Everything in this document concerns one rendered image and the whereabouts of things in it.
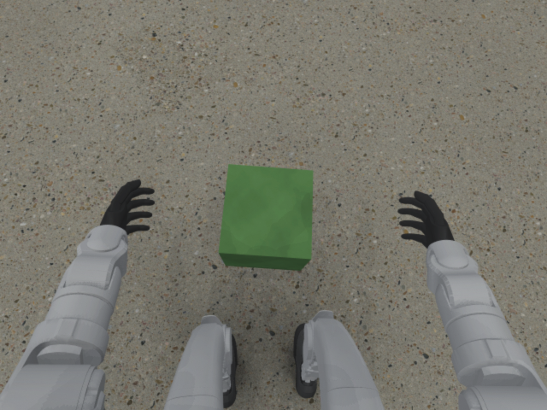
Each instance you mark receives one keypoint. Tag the robot right foot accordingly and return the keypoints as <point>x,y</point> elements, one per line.
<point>305,389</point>

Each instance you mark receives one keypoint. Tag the right robot hand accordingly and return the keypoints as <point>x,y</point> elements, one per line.
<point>434,225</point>

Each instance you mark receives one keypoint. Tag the left robot forearm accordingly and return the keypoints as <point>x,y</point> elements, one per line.
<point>74,331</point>

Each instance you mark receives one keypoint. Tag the carton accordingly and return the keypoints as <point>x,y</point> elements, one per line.
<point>267,218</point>

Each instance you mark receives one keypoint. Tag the right robot forearm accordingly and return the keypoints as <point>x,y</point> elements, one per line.
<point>484,350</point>

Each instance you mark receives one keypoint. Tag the left robot hand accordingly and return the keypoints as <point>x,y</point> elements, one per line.
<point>117,214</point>

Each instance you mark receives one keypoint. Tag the robot right thigh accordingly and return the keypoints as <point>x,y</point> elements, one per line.
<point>345,381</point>

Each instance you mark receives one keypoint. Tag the right robot upper arm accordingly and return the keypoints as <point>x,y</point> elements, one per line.
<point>479,397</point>

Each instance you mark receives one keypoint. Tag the left robot upper arm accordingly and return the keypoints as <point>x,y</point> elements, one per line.
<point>56,387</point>

